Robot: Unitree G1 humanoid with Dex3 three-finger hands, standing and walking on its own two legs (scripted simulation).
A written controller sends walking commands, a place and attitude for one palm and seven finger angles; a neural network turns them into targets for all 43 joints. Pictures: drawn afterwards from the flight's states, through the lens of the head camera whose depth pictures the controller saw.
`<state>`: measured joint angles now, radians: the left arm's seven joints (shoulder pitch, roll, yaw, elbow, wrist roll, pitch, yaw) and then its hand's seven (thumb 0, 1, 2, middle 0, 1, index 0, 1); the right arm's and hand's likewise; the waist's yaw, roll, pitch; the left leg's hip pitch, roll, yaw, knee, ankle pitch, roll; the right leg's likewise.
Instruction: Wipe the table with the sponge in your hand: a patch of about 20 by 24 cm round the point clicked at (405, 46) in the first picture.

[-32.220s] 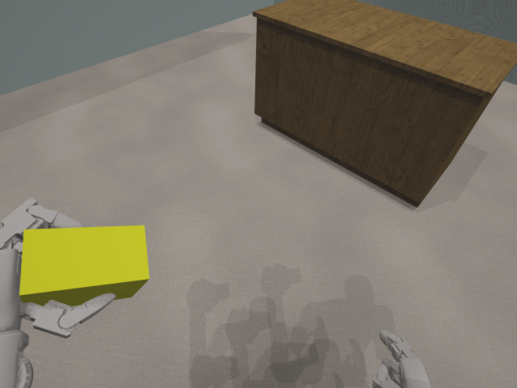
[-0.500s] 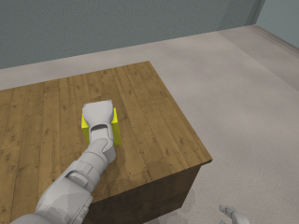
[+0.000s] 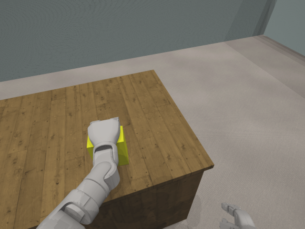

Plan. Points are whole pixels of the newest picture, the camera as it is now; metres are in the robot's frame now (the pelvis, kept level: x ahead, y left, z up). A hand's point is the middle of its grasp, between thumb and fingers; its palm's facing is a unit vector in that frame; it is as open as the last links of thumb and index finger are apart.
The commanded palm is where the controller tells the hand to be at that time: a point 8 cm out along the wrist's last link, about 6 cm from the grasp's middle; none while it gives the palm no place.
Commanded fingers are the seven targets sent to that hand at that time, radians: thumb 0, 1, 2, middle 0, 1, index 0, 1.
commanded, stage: wipe back along the third lane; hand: left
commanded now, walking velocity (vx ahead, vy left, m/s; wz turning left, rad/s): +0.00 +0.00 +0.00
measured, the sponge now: (110, 151) +0.35 +0.18 -0.02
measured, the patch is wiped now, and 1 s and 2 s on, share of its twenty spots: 1.00 1.00 1.00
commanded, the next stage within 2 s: slide back across to the middle lane in 0.92 s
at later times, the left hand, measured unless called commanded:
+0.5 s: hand (111, 156) +0.30 +0.16 +0.03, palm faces +0.00 -0.06 -1.00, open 10.3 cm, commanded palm +0.25 +0.14 +0.05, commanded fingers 0.00 0.10 1.30 -1.20 -1.60 -1.20 -1.60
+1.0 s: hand (112, 161) +0.29 +0.15 +0.02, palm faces +0.00 -0.07 -1.00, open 10.3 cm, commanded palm +0.25 +0.14 +0.05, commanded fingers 0.00 0.10 1.30 -1.20 -1.60 -1.20 -1.60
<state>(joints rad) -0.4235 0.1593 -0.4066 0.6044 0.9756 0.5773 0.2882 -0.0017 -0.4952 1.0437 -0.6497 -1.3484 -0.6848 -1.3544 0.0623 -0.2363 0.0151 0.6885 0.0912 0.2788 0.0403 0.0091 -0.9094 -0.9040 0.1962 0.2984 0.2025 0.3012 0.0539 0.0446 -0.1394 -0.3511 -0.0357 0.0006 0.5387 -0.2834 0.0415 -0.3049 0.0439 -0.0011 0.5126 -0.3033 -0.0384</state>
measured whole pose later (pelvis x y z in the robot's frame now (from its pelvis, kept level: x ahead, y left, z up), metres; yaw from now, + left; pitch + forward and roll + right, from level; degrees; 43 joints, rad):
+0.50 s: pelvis -0.01 -0.01 +0.00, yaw -1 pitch +3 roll +0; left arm -0.26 0.18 -0.43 0.43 0.99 0.59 0.28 0.00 -0.49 1.04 -0.64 -1.35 -0.68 -1.36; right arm 0.03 -0.25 0.01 0.66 0.10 0.27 0.05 0.01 -0.91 -0.90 0.20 0.30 0.20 0.30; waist 0.07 0.06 -0.13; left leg -0.31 -0.02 0.01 0.53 -0.27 0.02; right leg -0.28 0.06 0.01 0.53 -0.30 -0.06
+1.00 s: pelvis -0.02 -0.02 +0.00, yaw -1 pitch +2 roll +1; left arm -0.20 0.17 -0.42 0.37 1.00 0.58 0.27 0.00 -0.49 1.04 -0.64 -1.35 -0.68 -1.35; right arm 0.01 -0.24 0.02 0.66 0.10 0.25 0.05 0.01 -0.91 -0.90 0.20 0.30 0.20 0.30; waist 0.08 0.06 -0.13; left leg -0.31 -0.02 0.01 0.54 -0.27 0.02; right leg -0.29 0.06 0.01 0.56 -0.31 -0.07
